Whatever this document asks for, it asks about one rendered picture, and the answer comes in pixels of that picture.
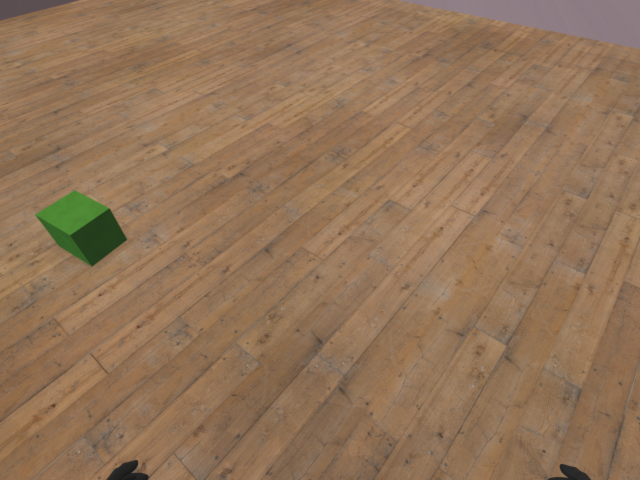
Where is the carton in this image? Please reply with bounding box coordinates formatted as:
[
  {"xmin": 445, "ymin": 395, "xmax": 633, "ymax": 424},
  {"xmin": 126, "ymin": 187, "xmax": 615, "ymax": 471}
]
[{"xmin": 35, "ymin": 190, "xmax": 127, "ymax": 266}]

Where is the robot left hand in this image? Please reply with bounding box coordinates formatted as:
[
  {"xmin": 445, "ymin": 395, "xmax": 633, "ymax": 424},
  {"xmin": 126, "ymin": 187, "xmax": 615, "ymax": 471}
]
[{"xmin": 106, "ymin": 460, "xmax": 149, "ymax": 480}]

